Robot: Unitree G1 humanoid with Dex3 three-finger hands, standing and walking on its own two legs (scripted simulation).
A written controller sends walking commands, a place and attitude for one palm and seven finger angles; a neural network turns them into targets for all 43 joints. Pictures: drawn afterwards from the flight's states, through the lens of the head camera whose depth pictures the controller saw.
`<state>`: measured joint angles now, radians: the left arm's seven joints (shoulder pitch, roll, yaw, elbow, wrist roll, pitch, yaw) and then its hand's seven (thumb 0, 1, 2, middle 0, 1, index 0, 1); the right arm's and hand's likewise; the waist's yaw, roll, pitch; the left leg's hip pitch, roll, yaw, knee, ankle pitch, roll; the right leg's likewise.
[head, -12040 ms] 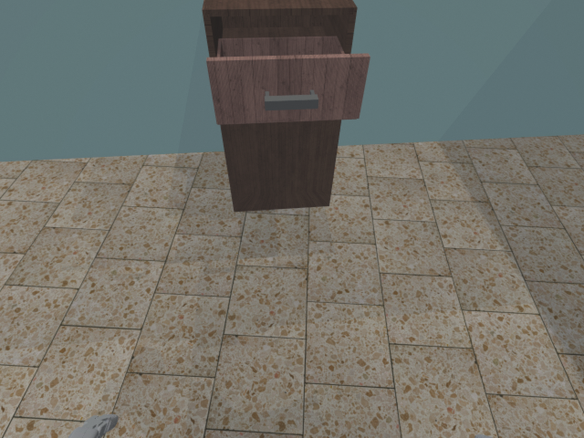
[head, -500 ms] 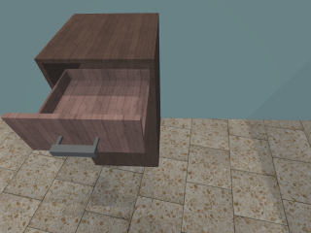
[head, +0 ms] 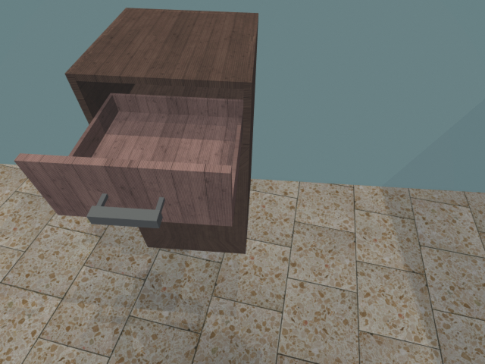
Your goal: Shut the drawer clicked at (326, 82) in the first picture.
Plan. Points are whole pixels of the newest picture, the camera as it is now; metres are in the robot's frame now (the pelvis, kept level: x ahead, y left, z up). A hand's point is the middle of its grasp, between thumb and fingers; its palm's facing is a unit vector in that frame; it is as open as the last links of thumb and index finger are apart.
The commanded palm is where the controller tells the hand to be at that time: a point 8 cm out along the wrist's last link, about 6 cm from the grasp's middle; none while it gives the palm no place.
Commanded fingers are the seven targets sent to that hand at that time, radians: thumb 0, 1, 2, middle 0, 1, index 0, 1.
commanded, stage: look again from close up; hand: left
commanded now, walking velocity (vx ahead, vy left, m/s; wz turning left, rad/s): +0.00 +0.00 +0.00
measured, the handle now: (129, 208) +0.40 +0.26 -0.01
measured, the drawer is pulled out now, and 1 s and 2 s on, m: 0.28 0.28 0.28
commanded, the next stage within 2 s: shuffle to correct the standing spot in 0.30 s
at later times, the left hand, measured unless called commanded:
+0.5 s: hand out of the picture -0.05 +0.19 -0.17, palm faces +0.04 -0.98 -0.18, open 7.4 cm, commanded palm none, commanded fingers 0.00 0.90 0.90 -0.20 -0.30 -0.20 -0.30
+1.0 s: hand out of the picture +0.09 +0.22 -0.18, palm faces +0.05 -0.98 -0.20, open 7.3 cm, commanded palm none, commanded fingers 0.00 0.90 0.90 -0.20 -0.30 -0.20 -0.30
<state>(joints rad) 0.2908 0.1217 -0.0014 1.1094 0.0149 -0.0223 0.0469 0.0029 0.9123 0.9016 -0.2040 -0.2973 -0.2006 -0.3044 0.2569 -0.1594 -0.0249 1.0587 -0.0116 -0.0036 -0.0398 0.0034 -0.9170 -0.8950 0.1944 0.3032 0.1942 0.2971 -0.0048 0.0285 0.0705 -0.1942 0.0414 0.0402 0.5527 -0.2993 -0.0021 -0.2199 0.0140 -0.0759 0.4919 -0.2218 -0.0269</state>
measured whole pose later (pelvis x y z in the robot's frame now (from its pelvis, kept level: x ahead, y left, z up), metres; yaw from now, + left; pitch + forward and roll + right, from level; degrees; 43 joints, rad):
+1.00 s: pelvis +0.07 +0.04 -0.01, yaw +0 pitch -2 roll -1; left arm 0.28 0.16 0.04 1.05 0.02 -0.05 0.02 0.02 0.94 0.90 -0.20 -0.30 -0.20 -0.30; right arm 0.41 -0.11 0.02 1.13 -0.01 -0.04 -0.03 0.00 -0.91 -0.89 0.20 0.30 0.20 0.30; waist -0.01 0.02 0.06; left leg -0.16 -0.02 0.07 0.66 -0.46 0.05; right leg -0.27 -0.03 -0.12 0.60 -0.26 -0.04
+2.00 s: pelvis +0.00 +0.02 +0.00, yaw +1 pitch -3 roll -1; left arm 0.27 0.18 0.03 0.96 0.02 0.03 0.03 0.00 0.91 0.90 -0.20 -0.30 -0.20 -0.30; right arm 0.39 -0.15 -0.03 1.05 -0.04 0.04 -0.01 0.00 -0.91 -0.89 0.19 0.30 0.19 0.30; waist -0.03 -0.02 0.01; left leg -0.31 0.03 0.06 0.57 -0.23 0.03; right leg -0.29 0.02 -0.09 0.57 -0.29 -0.04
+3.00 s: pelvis +0.05 +0.06 +0.00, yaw +0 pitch -1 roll +1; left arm 0.49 0.20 0.00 0.49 -0.09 0.06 0.11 0.05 0.96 0.90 -0.22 -0.31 -0.21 -0.32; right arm 0.36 -0.17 0.02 0.97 0.02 -0.17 -0.06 0.02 -0.93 -0.89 0.20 0.30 0.20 0.30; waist 0.01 -0.03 0.00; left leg -0.14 -0.06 0.09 0.44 -0.28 0.06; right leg -0.25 -0.04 -0.01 0.52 -0.26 -0.01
